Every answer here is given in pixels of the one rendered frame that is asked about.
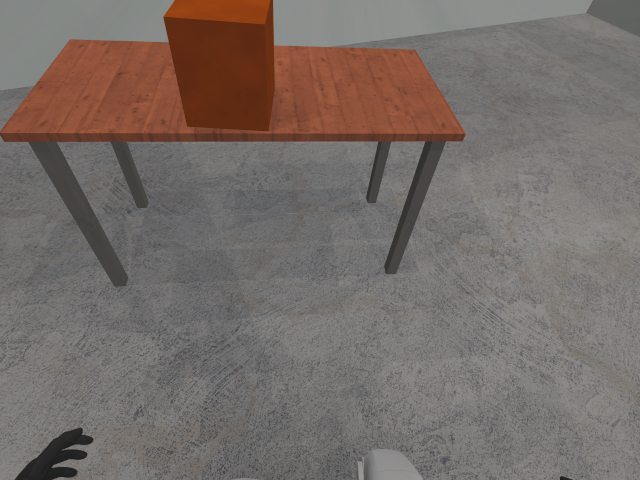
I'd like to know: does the carton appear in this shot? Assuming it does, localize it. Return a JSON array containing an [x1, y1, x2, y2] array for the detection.
[[163, 0, 275, 131]]

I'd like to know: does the right robot thigh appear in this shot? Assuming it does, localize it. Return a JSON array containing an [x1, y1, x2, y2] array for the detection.
[[356, 449, 423, 480]]

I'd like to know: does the robot left hand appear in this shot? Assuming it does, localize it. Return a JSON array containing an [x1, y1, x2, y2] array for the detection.
[[15, 428, 93, 480]]

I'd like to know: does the table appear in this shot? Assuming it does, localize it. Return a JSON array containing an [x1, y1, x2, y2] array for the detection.
[[0, 39, 466, 287]]

